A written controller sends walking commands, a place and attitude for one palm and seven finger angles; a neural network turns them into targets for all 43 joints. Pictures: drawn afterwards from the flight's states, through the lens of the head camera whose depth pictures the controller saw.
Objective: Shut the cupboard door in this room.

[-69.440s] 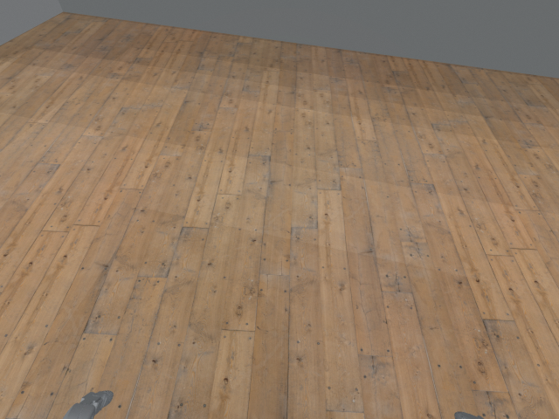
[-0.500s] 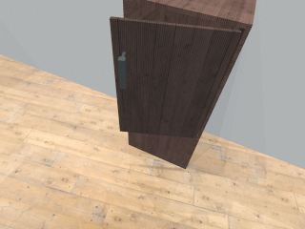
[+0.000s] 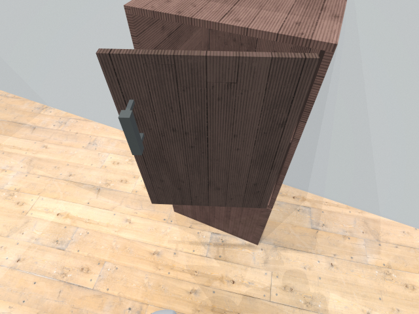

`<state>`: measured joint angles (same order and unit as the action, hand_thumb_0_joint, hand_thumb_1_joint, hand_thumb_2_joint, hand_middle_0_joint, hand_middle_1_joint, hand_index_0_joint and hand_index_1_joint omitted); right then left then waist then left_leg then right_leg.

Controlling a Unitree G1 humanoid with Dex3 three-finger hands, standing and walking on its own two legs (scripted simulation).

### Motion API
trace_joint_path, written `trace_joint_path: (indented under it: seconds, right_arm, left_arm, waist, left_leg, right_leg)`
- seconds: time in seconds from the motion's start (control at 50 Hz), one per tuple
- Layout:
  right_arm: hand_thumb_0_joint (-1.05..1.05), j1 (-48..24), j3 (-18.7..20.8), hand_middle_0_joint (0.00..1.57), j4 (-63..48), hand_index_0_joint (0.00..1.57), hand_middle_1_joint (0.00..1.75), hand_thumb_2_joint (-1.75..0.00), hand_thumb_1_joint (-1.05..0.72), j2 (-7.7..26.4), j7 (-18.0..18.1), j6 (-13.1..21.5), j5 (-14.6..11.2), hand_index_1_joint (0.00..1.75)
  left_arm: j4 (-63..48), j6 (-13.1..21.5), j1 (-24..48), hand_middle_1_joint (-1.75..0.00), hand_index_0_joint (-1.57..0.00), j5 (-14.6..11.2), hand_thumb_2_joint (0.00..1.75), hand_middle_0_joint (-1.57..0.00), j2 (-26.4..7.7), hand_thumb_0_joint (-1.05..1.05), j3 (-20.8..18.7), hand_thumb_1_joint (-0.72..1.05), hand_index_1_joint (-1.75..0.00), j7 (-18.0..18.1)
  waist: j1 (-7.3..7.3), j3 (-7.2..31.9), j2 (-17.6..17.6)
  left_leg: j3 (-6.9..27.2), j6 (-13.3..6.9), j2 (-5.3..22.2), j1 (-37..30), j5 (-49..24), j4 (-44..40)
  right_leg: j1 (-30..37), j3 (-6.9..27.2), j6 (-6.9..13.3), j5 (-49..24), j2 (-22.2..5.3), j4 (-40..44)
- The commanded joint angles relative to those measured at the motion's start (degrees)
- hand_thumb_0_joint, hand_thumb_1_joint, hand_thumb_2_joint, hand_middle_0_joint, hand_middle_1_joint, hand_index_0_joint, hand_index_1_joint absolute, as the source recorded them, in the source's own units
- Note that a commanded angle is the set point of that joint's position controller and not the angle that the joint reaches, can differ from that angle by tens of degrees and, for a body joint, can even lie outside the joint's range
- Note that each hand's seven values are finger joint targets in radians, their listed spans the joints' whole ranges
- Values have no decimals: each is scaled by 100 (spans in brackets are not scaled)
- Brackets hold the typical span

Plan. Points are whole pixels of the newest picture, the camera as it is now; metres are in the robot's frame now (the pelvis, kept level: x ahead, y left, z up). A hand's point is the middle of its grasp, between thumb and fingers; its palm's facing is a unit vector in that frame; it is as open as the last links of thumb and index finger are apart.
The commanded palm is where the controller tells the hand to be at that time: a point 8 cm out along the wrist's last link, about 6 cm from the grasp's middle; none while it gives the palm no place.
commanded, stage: come to a stop and stand still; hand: left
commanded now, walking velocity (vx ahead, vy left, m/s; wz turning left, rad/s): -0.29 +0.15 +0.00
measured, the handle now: (134, 127) +0.50 +0.20 +0.06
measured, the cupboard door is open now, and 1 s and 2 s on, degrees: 20 20 20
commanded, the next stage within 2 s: look again from close up in 1.06 s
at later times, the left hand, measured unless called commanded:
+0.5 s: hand out of the picture +0.05 +0.20 -0.18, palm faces +0.02 -0.95 -0.30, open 7.4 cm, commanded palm none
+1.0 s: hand out of the picture -0.02 +0.19 -0.18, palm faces -0.01 -0.98 -0.21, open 7.4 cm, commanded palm none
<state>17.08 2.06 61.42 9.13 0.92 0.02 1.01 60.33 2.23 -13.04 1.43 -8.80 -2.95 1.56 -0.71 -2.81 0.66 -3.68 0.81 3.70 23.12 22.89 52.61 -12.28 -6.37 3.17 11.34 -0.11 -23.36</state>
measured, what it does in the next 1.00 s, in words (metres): steps on the spot: left foot, then right foot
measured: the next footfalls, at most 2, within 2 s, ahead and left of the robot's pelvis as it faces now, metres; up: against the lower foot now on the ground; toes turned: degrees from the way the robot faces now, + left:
left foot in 0.14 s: +0.05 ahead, +0.11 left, +0.00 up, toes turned -1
right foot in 0.46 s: +0.02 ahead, -0.12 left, +0.00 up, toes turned -3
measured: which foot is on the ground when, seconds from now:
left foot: up 0.00-0.12, down 0.14-1.00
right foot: down 0.00-0.22, up 0.24-0.44, down 0.46-0.76, up 0.78-0.98, down 1.00-1.00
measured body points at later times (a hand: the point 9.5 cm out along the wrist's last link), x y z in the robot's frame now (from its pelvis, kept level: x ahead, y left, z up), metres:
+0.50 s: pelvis +0.00 +0.00 -0.02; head +0.03 -0.02 +0.43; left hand +0.05 +0.25 -0.16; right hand +0.09 -0.24 -0.17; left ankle +0.08 +0.12 -0.74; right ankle -0.02 -0.12 -0.75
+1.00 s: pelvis -0.03 +0.01 -0.01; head -0.05 +0.02 +0.44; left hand -0.02 +0.25 -0.17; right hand -0.06 -0.22 -0.17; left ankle +0.02 +0.09 -0.74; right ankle -0.05 -0.09 -0.74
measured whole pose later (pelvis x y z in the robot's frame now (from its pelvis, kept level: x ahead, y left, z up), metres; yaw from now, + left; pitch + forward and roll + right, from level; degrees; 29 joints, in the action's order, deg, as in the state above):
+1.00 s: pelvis -0.03 +0.01 -0.01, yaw -2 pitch -1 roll +0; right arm 22.4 0.7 58.8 10.0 0.1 -0.9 1.7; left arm 56.4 -0.5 -20.3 1.7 -10.1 -0.8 1.1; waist -0.7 1.1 -0.7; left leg -6.6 -4.9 -1.8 17.6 12.3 30.4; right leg -13.7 -2.9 2.7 25.8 -0.2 -35.4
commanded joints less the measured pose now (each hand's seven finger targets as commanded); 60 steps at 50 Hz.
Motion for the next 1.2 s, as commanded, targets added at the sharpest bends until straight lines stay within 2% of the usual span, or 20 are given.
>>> trace_joint_path:
  seconds: [0.0, 0.08, 0.14, 0.26, 0.4, 0.42, 0.44, 0.46, 0.48, 0.58, 0.66, 0.7, 0.74, 0.76, 0.94, 0.96, 1.0, 1.02, 1.12, 1.18]
  right_arm:
    - [0, 432, -90, 20, -117, 20, 30, -90, -90, -25, 21, -56, -81, 30]
    - [0, 291, 37, 20, -234, 20, 30, -90, -90, 367, 43, -139, -46, 30]
    - [0, 111, 149, 20, -401, 20, 30, -90, -90, 887, 98, -88, 3, 30]
    - [0, -354, 151, 20, -619, 20, 30, -90, -90, 1058, 227, -97, 44, 30]
    - [0, -730, 268, 20, -805, 20, 30, -90, -90, 1097, 150, -178, -11, 30]
    - [0, -941, 294, 20, -1066, 20, 30, -90, -90, 1173, 110, -4, -149, 30]
    - [0, -700, 209, 20, -1312, 20, 30, -90, -90, 929, 42, 42, -72, 30]
    - [0, -569, 113, 20, -1322, 20, 30, -90, -90, 419, -17, 62, -52, 30]
    - [0, -737, 93, 20, -1247, 20, 30, -90, -90, 382, -65, 23, -12, 30]
    - [0, -703, 78, 20, -1281, 20, 30, -90, -90, 530, -162, -106, 6, 30]
    - [0, 38, 80, 20, -1011, 20, 30, -90, -90, 614, -197, -72, 70, 30]
    - [0, 508, 73, 20, -854, 20, 30, -90, -90, 782, -145, -35, 115, 30]
    - [0, 588, 137, 20, -919, 20, 30, -90, -90, 1132, -102, -15, 133, 30]
    - [0, 414, 129, 20, -946, 20, 30, -90, -90, 1134, -92, 0, 105, 30]
    - [0, 257, 39, 20, -679, 20, 30, -90, -90, 942, 6, 75, 49, 30]
    - [0, 256, 19, 20, -651, 20, 30, -90, -90, 857, 5, 59, 28, 30]
    - [0, 128, -41, 20, -724, 20, 30, -90, -90, 491, -13, 27, -20, 30]
    - [0, 122, -22, 20, -768, 20, 30, -90, -90, 498, -37, -3, 4, 30]
    - [0, 532, -120, 20, -366, 20, 30, -90, -90, 169, -62, 73, -19, 30]
    - [0, 764, -136, 20, -171, 20, 30, -90, -90, 333, 24, 236, -31, 30]
  left_arm:
    - [-124, 48, -298, -30, -20, -9, 90, -20, -712, 0, -15, 90, -30, 48]
    - [-118, -109, -252, -30, -20, -49, 90, -20, -859, 0, -95, 90, -30, 96]
    - [-250, -260, -445, -30, -20, -43, 90, -20, -559, 0, -42, 90, -30, 152]
    - [-365, -453, -404, -30, -20, -70, 90, -20, -624, 0, -69, 90, -30, 100]
    - [-407, -384, -795, -30, -20, -6, 90, -20, -496, 0, -56, 90, -30, 50]
    - [-440, -207, -1030, -30, -20, -14, 90, -20, -522, 0, 84, 90, -30, 201]
    - [-665, -75, -810, -30, -20, 54, 90, -20, -912, 0, -15, 90, -30, 220]
    - [-879, -31, -474, -30, -20, 12, 90, -20, -1132, 0, -40, 90, -30, 181]
    - [-869, 15, -547, -30, -20, 53, 90, -20, -1055, 0, 65, 90, -30, 169]
    - [-934, 33, -401, -30, -20, 37, 90, -20, -1181, 0, 38, 90, -30, 174]
    - [-1007, -142, -206, -30, -20, 43, 90, -20, -1328, 0, -49, 90, -30, 117]
    - [-1009, -217, -232, -30, -20, 17, 90, -20, -1084, 0, 9, 90, -30, 77]
    - [-1075, -250, -441, -30, -20, 52, 90, -20, -760, 0, 96, 90, -30, 71]
    - [-1034, -241, -436, -30, -20, 65, 90, -20, -761, 0, 95, 90, -30, 58]
    - [-529, -197, -1201, -30, -20, 3, 90, -20, -345, 0, 191, 90, -30, -65]
    - [-453, -186, -1352, -30, -20, 8, 90, -20, -391, 0, 181, 90, -30, -42]
    - [-361, -161, -1532, -30, -20, 24, 90, -20, -755, 0, 109, 90, -30, 32]
    - [-436, -164, -1276, -30, -20, -12, 90, -20, -967, 0, 68, 90, -30, 48]
    - [-409, -18, -789, -30, -20, -35, 90, -20, -670, 0, 158, 90, -30, 71]
    - [-245, -57, -1038, -30, -20, -50, 90, -20, -475, 0, 223, 90, -30, 37]
  waist:
    - [1, 517, -474]
    - [-43, 436, -788]
    - [64, 362, 226]
    - [70, 528, 1153]
    - [230, 1040, 320]
    - [372, 1167, -312]
    - [155, 1041, -563]
    - [7, 993, -1260]
    - [111, 913, -612]
    - [66, -129, -935]
    - [-103, -644, -616]
    - [-180, -653, 86]
    - [-121, -647, 1330]
    - [-39, -681, 1089]
    - [253, 37, 79]
    - [286, -83, -184]
    - [297, -472, -1396]
    - [120, -348, -1177]
    - [-120, -362, -740]
    - [-25, -131, 375]
  left_leg:
    - [33, 173, -93, -395, -378, -1198]
    - [121, 140, -111, -901, -1498, -2342]
    - [966, -473, 1024, -1461, -4770, -2578]
    - [1488, -1313, 1601, -1522, -5488, -3117]
    - [924, -818, 992, -1208, -3225, -2539]
    - [331, -377, 737, -1826, -3467, -1631]
    - [201, -181, 211, -890, -2454, -1048]
    - [153, -79, -215, -67, -272, -1065]
    - [165, -50, -272, -158, -21, -1094]
    - [166, -74, -229, -84, 60, -1015]
    - [-51, -146, -391, -1187, -50, -2028]
    - [533, -397, -26, -1141, 642, -2779]
    - [2357, -1000, 962, -386, 2434, -4239]
    - [2634, -1229, 1142, -220, 2284, -4416]
    - [1483, -974, 809, 154, 1362, -3938]
    - [1232, -777, 602, 463, 1367, -3656]
    - [132, -256, -353, 1129, 527, -1972]
    - [-23, -190, -379, 589, 101, -1246]
    - [49, -195, -267, -481, -367, -1857]
    - [704, -344, 177, -1313, -1267, -3025]
  right_leg:
    - [430, 885, 675, -3988, -1428, 345]
    - [334, 930, 422, -3320, -1395, -190]
    - [-355, 441, -139, -834, -625, -721]
    - [-669, 695, -301, 2149, -93, -2523]
    - [339, 535, -336, 165, -50, -474]
    - [-267, 944, -390, -591, -402, 479]
    - [593, 1378, -306, -3283, -961, 232]
    - [751, 1861, 65, -3969, -1570, -222]
    - [679, 1721, 318, -3633, -1485, -280]
    - [-322, 1991, 593, 17, -1500, 555]
    - [-1667, 1617, 357, 2894, -1050, 645]
    - [-1802, 1072, 88, 2837, -438, -241]
    - [-1565, 158, -151, 2162, 201, -1884]
    - [-1537, 333, -79, 2001, 97, -2610]
    - [315, 275, -57, 1287, 86, -731]
    - [685, 507, 6, 1319, 3, -105]
    - [400, 2538, 631, 2903, -1275, 1189]
    - [-237, 2936, 896, 3088, -1874, 1648]
    - [-618, 1558, 568, 1149, -1070, 977]
    - [-774, 932, 74, 715, -407, -149]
